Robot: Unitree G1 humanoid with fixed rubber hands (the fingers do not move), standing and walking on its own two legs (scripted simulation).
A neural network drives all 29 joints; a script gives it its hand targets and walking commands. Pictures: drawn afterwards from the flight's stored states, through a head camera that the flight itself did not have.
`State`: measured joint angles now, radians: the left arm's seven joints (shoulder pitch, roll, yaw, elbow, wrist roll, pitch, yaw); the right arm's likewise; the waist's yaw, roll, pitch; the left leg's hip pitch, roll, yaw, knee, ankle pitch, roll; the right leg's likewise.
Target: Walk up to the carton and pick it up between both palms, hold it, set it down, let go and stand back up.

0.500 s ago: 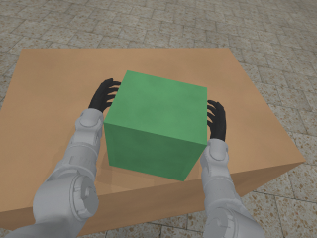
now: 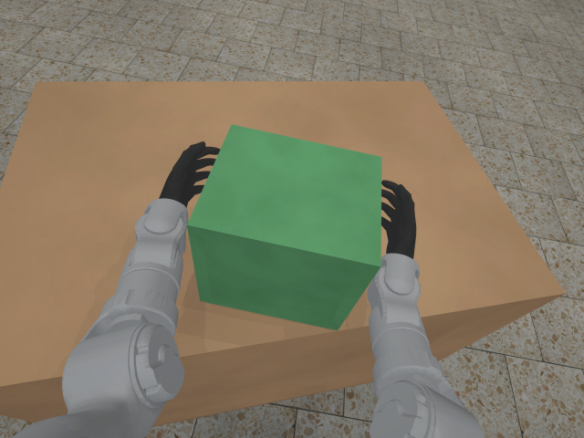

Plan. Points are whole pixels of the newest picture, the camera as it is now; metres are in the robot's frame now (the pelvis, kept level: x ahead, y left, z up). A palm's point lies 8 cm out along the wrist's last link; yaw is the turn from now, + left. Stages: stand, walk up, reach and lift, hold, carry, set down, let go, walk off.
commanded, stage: set down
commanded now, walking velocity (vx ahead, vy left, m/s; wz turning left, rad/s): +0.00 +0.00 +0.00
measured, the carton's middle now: (287, 232) +0.41 -0.03 +0.01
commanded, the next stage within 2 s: none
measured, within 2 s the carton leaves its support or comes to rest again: neither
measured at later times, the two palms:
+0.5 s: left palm (184, 199) +0.47 +0.12 +0.02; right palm (385, 253) +0.38 -0.19 +0.00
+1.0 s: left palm (161, 156) +0.47 +0.14 +0.12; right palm (459, 223) +0.36 -0.25 +0.11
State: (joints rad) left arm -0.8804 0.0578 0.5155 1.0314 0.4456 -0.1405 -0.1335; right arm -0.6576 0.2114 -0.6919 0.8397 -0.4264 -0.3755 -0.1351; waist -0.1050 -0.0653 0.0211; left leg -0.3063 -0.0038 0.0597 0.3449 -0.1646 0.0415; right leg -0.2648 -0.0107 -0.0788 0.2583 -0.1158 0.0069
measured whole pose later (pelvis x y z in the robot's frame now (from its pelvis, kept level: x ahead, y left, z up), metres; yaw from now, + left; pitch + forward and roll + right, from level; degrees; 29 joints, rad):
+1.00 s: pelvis -0.02 +0.03 -0.02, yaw -5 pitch +12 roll -3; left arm -1.07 0.36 -0.15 1.30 -0.30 -0.05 -0.02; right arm -0.90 -0.24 -0.03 1.11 0.34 -0.05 -0.15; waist -0.14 0.01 -0.15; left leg -0.55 0.00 0.04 0.60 -0.26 0.06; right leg -0.52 0.01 0.00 0.45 -0.15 0.04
